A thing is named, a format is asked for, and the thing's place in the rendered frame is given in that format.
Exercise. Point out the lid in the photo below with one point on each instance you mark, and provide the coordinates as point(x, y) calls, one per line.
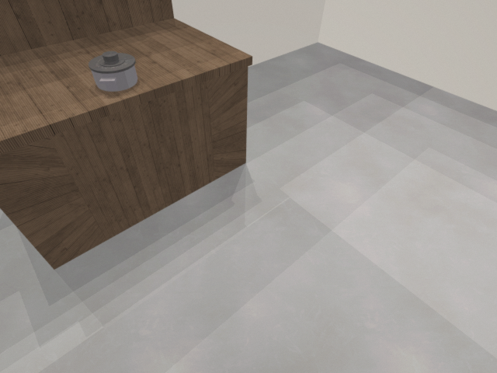
point(124, 62)

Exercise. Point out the table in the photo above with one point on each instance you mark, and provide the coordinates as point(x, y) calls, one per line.
point(79, 165)

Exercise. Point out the knob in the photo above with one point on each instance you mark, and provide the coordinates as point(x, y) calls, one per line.
point(110, 56)

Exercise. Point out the pot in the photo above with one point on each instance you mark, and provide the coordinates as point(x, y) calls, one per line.
point(116, 81)

